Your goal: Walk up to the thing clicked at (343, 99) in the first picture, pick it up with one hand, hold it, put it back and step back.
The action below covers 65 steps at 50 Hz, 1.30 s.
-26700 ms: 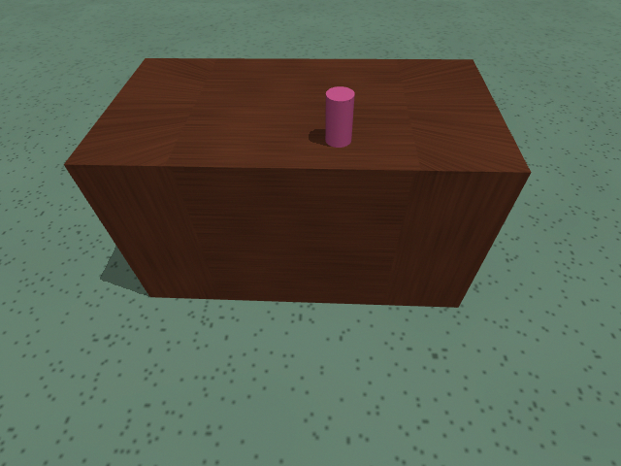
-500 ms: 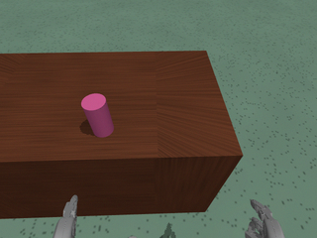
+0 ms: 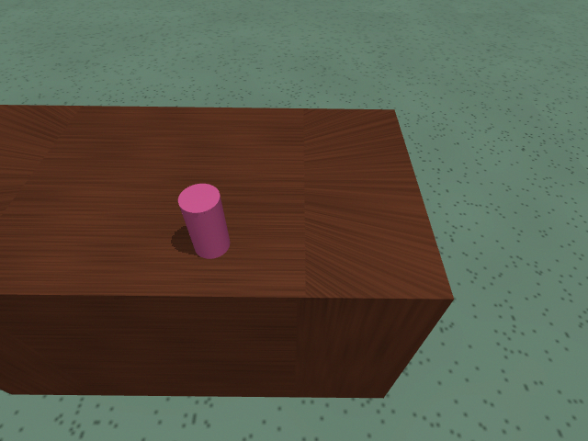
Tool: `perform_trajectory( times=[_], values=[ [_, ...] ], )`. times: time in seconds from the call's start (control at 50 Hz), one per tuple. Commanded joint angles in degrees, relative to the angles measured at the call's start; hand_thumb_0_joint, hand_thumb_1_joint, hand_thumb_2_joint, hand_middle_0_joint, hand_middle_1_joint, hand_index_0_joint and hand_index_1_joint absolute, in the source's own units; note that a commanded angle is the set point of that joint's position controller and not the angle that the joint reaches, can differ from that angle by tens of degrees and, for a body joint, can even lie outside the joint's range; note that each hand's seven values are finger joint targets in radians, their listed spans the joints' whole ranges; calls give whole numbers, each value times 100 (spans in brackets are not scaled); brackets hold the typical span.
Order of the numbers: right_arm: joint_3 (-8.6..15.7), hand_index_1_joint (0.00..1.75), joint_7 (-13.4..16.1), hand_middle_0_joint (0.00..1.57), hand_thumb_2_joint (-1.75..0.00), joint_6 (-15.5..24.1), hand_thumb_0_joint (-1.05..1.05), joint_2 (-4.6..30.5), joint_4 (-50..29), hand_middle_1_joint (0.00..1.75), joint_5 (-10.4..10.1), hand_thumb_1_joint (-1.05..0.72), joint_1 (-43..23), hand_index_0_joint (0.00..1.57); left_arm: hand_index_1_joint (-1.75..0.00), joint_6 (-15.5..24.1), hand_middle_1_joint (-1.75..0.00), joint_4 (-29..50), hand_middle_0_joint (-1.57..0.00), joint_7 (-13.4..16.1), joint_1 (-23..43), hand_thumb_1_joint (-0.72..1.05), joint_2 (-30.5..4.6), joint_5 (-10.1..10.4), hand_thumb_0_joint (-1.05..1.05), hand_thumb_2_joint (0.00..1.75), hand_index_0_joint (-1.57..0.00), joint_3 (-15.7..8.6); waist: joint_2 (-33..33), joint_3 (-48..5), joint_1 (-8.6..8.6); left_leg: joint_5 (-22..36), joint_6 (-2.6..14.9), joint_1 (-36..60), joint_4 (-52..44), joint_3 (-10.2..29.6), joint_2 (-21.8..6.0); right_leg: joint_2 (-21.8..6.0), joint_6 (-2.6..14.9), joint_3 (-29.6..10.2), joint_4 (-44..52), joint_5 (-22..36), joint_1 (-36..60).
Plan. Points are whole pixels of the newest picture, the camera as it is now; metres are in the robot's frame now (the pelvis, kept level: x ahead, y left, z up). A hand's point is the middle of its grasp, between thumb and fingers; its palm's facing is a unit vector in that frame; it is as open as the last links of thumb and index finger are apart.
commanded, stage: stand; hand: left
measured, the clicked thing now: (206, 222) +0.49 +0.20 -0.04
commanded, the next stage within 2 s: none
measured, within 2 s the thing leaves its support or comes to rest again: neither
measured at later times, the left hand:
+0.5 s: hand out of the picture +0.05 +0.24 -0.14, palm faces -0.01 -0.94 -0.35, open 7.7 cm
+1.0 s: hand out of the picture +0.06 +0.24 -0.13, palm faces -0.02 -0.94 -0.34, open 7.4 cm
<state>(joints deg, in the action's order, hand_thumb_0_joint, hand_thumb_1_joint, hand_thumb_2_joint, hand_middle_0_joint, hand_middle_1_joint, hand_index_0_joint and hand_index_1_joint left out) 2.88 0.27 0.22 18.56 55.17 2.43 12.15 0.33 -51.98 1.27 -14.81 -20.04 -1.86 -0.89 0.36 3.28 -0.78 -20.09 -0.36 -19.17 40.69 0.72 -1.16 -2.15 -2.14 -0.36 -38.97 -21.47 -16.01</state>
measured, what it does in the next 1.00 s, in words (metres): stands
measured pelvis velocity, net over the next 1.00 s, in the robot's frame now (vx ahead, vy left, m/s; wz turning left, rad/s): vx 0.00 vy -0.01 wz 0.00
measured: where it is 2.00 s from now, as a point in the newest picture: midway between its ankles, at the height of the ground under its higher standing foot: outside the picture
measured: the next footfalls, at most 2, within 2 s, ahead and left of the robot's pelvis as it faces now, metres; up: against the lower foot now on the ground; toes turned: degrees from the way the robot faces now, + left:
none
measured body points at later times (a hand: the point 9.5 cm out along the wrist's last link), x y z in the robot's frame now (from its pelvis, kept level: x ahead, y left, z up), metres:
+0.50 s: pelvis -0.01 +0.00 +0.03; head +0.00 -0.01 +0.47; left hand +0.05 +0.29 -0.11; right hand +0.07 -0.30 -0.11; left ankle +0.02 +0.12 -0.72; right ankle -0.01 -0.15 -0.72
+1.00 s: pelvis +0.00 -0.01 +0.03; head +0.01 -0.01 +0.48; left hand +0.07 +0.29 -0.11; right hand +0.06 -0.31 -0.11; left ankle +0.02 +0.12 -0.72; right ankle -0.01 -0.15 -0.72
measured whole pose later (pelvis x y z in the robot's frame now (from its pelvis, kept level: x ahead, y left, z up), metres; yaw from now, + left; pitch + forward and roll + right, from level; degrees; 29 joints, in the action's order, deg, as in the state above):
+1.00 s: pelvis +0.00 -0.01 +0.03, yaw +0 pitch -3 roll +0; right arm 1.1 0.0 0.3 19.2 67.1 0.8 6.3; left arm 0.9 -66.3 0.5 -6.8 -18.9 -0.9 0.0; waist -0.3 3.9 0.1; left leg -9.7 -1.2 -7.4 20.4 0.5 -1.3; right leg -2.1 -2.0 0.0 -19.8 -11.6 -5.0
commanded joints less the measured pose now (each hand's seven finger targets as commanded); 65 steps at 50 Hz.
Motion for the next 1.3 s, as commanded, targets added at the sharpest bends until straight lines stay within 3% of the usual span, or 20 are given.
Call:
perform_trajectory(
  times=[0.0, 0.08, 0.18, 0.24, 0.44, 0.54, 0.64, 0.8, 0.86, 0.96, 1.02, 1.14, 1.28],
  values=[
    [175, 30, 84, 20, -90, 155, 0, 1067, -114, 30, -50, -90, -266, 20, -30, 187, -30, 28, -20, 61, 233, -5, -1058, 39, 0, 58, -20, -236, -102, -321, 65, 1022, 289, 571, -1327, 621, -371, -322, 472, -457, 1151, 1159, 175],
    [137, 30, 99, 20, -90, 169, 0, 1075, 183, 30, -89, -90, -357, 20, -30, 167, -30, -315, -20, 77, 298, 27, -1042, 71, 0, 90, -20, -175, -95, -388, 61, 1679, 249, 958, -1501, 563, -440, -360, 416, -391, 1433, 1537, 447],
    [98, 30, 92, 20, -90, 135, 0, 1109, 418, 30, -117, -90, -525, 20, -30, 134, -30, -643, -20, 51, 461, 67, -1010, 67, 0, 90, -20, -137, -187, -95, 57, 912, 201, 830, -2109, 631, -472, -337, 341, -315, 1737, 973, 599],
    [87, 30, 84, 20, -90, 133, 0, 1107, 546, 30, -128, -90, -555, 20, -30, 152, -30, -797, -20, 48, 537, 90, -996, 54, 0, 90, -20, -119, -104, -114, 62, 991, 200, 894, -2144, 582, -469, -402, 317, -335, 1891, 1055, 720],
    [59, 30, 40, 20, -90, 98, 0, 1093, 774, 30, -150, -90, -727, 20, -30, 180, -30, -1072, -20, 28, 788, 90, -1049, 59, 0, 90, -20, -115, 49, -36, 86, 1026, 124, 1046, -2310, 504, -441, -457, 248, -360, 2250, 909, 748],
    [32, 30, 27, 20, -90, 99, 0, 1094, 809, 30, -151, -90, -797, 20, -30, 192, -30, -1115, -20, 34, 874, 90, -1042, 71, 0, 90, -20, -113, 31, -199, 75, 1333, 135, 1138, -2307, 467, -486, -510, 245, -371, 2276, 1256, 902],
    [41, 30, 26, 20, -90, 85, 0, 1165, 872, 30, -151, -90, -775, 20, -30, 174, -30, -1132, -20, 20, 910, 90, -1081, 67, 0, 90, -20, -119, 10, -143, 81, 1135, 118, 1117, -2375, 458, -501, -481, 240, -349, 2328, 970, 841],
    [6, 30, 37, 20, -90, 114, 0, 1207, 887, 30, -165, -90, -799, 20, -30, 177, -30, -1147, -20, 10, 945, 90, -1077, 90, 0, 90, -20, -121, -23, -317, 80, 1745, 121, 1264, -2348, 416, -560, -508, 239, -331, 2248, 1600, 997],
    [-9, 30, 36, 20, -90, 101, 0, 1218, 914, 30, -161, -90, -739, 20, -30, 161, -30, -1145, -20, 1, 998, 90, -1098, 103, 0, 90, -20, -135, -27, -210, 117, 1283, 105, 1199, -2437, 417, -538, -487, 240, -353, 2323, 1259, 903],
    [-8, 30, 39, 20, -90, 118, 0, 1233, 875, 30, -164, -90, -802, 20, -30, 169, -30, -1138, -20, -3, 927, 90, -1094, 91, 0, 90, -20, -136, -7, -375, 85, 1764, 125, 1335, -2366, 392, -589, -518, 243, -351, 2272, 1635, 1006],
    [-18, 30, 43, 20, -90, 128, 0, 1260, 886, 30, -165, -90, -775, 20, -30, 165, -30, -1119, -20, -15, 960, 90, -1099, 112, 0, 90, -20, -144, -25, -355, 96, 1748, 116, 1331, -2386, 383, -576, -513, 227, -350, 2268, 1746, 1014],
    [-7, 30, 36, 20, -90, 115, 0, 1294, 885, 30, -170, -90, -789, 20, -30, 142, -30, -1106, -20, -24, 946, 90, -1127, 106, 0, 90, -20, -147, -23, -289, 99, 1469, 99, 1312, -2452, 390, -584, -493, 250, -347, 2323, 1443, 938],
    [-20, 30, 28, 20, -90, 120, 0, 1286, 859, 30, -174, -90, -798, 20, -30, 146, -30, -1074, -20, -26, 963, 90, -1142, 116, 0, 90, -20, -146, -36, -369, 113, 1711, 105, 1335, -2408, 383, -597, -523, 260, -361, 2298, 1654, 1004]
  ],
)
